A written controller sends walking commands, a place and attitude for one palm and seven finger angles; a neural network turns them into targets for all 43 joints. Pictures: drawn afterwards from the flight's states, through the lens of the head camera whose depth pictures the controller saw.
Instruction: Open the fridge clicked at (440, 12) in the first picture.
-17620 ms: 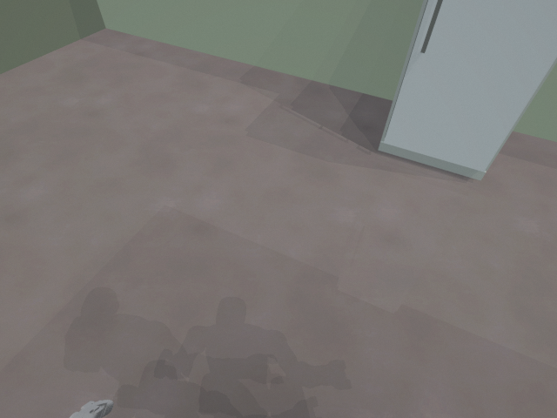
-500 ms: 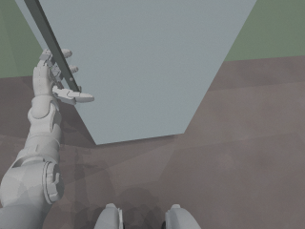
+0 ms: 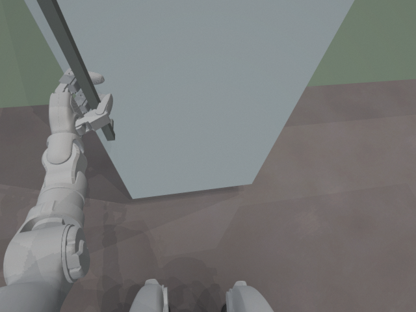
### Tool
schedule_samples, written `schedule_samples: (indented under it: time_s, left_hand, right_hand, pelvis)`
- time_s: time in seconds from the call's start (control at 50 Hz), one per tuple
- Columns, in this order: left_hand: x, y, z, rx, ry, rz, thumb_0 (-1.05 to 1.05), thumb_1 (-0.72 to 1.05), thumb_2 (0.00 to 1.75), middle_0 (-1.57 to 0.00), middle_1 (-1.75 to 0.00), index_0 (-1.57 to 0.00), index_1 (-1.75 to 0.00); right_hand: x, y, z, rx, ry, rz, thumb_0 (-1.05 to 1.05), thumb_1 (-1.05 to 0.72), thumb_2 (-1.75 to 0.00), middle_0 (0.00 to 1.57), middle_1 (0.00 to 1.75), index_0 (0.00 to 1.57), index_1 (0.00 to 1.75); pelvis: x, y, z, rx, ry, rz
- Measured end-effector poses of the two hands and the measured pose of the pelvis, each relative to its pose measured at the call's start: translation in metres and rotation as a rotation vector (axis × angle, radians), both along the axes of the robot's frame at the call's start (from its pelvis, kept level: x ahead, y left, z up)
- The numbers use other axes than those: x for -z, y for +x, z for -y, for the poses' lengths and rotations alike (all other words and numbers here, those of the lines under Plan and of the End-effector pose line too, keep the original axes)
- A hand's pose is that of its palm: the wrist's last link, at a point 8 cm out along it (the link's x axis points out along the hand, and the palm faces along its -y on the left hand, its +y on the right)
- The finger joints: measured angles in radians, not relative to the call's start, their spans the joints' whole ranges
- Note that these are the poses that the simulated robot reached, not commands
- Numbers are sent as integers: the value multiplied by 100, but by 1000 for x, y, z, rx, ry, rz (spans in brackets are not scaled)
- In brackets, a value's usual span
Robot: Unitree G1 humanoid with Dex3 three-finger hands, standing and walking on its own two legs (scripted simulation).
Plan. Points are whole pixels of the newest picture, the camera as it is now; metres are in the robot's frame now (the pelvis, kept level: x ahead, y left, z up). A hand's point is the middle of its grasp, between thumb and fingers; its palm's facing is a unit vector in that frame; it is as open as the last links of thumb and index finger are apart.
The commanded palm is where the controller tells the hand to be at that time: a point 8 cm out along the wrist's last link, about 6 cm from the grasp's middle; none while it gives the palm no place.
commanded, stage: grip the handle and tug to test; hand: left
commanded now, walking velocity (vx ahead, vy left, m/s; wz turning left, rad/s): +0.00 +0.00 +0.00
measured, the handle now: (72, 45) +0.53 +0.21 +0.17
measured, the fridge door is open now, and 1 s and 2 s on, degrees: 0 1 29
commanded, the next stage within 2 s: pull the door a little, standing still in 0.80 s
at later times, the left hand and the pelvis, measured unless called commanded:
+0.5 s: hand (104, 111) +0.48 +0.18 +0.07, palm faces +0.12 -0.99 +0.00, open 5.3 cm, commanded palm +0.44 +0.23 +0.07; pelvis +0.00 -0.01 +0.00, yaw +0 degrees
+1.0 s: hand (105, 115) +0.47 +0.18 +0.07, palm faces +0.11 -0.99 +0.00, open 5.5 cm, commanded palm +0.43 +0.22 +0.07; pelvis +0.03 +0.00 +0.01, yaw +0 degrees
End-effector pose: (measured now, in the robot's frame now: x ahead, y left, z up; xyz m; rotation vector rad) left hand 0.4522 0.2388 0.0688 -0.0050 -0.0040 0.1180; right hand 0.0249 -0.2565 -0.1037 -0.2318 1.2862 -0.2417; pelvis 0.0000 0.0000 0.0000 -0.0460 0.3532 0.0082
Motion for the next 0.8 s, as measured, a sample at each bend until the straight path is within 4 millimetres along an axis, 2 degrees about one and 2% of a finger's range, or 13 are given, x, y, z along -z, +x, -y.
schedule_samples:
  time_s: [0.08,0.16,0.38,0.56,0.68,0.8]
  left_hand:
    - [0,-1,3,1,8,-1,1,71,82,-43,-138,-43,-137]
    - [0,-1,7,2,6,-2,0,75,84,-42,-138,-42,-138]
    - [0,-1,7,-6,10,-1,0,75,85,-43,-140,-42,-139]
    - [0,-2,7,-3,0,-5,1,77,82,-40,-140,-41,-140]
    - [-1,-3,8,-2,3,-5,1,78,81,-39,-140,-39,-140]
    - [-1,-7,9,-5,2,-5,1,79,80,-36,-140,-36,-139]
  right_hand:
    - [1,2,0,-3,6,9,0,-91,-89,20,30,20,30]
    - [2,2,2,-6,7,10,0,-91,-89,20,30,20,30]
    - [3,-5,11,-1,-8,0,0,-91,-89,20,30,20,30]
    - [-3,-8,14,28,-12,7,0,-91,-89,20,30,20,30]
    - [-5,-2,11,36,-2,11,0,-91,-89,20,30,20,30]
    - [-8,15,5,44,20,39,0,-91,-89,20,30,20,30]
  pelvis:
    - [0,-1,1,-1,2,2]
    - [1,-2,3,-1,5,2]
    - [2,-6,8,0,8,-1]
    - [-1,-2,9,12,10,4]
    - [-4,5,7,18,12,4]
    - [-9,17,4,28,15,6]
